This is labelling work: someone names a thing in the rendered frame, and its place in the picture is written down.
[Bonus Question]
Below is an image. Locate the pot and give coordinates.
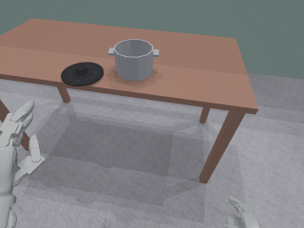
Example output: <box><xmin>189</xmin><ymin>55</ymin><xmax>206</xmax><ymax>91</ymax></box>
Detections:
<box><xmin>107</xmin><ymin>39</ymin><xmax>160</xmax><ymax>81</ymax></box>

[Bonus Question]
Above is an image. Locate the lid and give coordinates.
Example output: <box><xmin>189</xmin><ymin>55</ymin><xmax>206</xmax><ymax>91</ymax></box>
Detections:
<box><xmin>61</xmin><ymin>62</ymin><xmax>104</xmax><ymax>86</ymax></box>

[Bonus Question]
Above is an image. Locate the robot left forearm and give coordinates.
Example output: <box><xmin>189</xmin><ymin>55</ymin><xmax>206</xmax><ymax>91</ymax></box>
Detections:
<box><xmin>0</xmin><ymin>194</ymin><xmax>17</xmax><ymax>228</ymax></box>

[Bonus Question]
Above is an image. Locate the table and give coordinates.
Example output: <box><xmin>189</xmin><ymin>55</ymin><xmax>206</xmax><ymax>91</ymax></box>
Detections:
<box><xmin>0</xmin><ymin>18</ymin><xmax>258</xmax><ymax>184</ymax></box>

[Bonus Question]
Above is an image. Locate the robot right hand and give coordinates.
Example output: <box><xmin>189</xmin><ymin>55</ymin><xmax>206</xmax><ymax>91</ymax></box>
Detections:
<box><xmin>225</xmin><ymin>196</ymin><xmax>260</xmax><ymax>228</ymax></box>

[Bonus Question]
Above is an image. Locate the knob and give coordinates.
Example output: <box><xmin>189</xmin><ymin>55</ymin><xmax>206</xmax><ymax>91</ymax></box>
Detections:
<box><xmin>75</xmin><ymin>64</ymin><xmax>87</xmax><ymax>73</ymax></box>

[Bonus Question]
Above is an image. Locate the robot left hand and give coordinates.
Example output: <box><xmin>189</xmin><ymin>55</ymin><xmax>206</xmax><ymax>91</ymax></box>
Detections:
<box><xmin>0</xmin><ymin>100</ymin><xmax>45</xmax><ymax>195</ymax></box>

